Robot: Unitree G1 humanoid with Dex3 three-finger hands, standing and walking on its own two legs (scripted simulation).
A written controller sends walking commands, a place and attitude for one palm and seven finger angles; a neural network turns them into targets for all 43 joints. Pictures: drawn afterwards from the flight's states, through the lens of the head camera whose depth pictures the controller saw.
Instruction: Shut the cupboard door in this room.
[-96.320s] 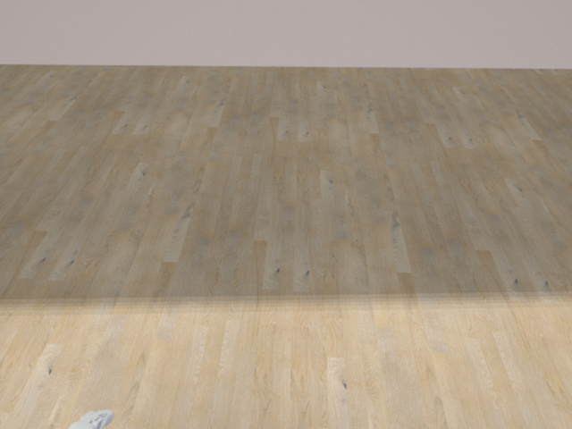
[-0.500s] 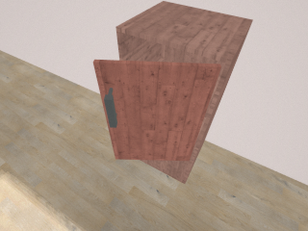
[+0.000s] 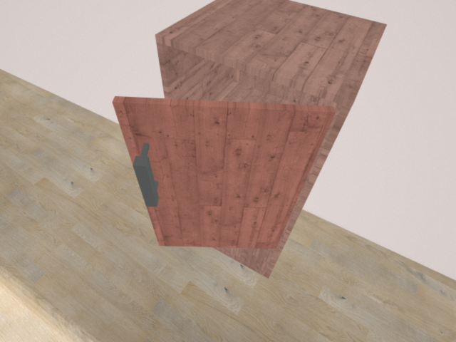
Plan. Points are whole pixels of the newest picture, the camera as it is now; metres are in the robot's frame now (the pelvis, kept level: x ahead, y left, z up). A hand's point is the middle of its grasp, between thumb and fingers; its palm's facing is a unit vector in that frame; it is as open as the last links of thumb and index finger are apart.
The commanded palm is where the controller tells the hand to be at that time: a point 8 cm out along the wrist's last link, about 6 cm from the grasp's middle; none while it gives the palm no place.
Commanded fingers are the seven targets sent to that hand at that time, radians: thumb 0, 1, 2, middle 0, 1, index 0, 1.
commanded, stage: come to a stop and stand still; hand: left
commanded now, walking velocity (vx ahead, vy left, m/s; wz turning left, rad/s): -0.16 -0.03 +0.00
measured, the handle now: (149, 175) +0.43 +0.20 +0.00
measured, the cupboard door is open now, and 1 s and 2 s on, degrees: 29 29 29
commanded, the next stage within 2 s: look again from close up in 0.82 s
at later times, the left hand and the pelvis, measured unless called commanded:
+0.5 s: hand out of the picture +0.03 +0.16 -0.17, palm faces +0.03 -0.98 -0.19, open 7.3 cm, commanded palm none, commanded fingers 0.00 0.90 0.90 -0.20 -0.30 -0.20 -0.30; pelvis -0.02 -0.02 +0.01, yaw +0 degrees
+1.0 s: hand out of the picture -0.07 +0.14 -0.17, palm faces +0.03 -0.99 -0.15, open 7.4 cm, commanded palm none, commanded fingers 0.00 0.90 0.90 -0.20 -0.30 -0.20 -0.30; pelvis -0.03 -0.01 +0.01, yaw +0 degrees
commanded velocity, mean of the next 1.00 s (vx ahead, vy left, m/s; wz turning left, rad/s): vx -0.02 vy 0.00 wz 0.00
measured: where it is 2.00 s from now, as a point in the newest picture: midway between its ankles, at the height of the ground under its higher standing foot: outside the picture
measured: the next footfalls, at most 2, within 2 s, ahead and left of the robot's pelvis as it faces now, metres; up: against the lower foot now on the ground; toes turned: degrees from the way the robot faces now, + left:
right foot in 0.24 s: +0.05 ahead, -0.14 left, +0.00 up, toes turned -3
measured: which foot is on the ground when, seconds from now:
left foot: down 0.00-1.00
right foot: up 0.00-0.22, down 0.24-1.00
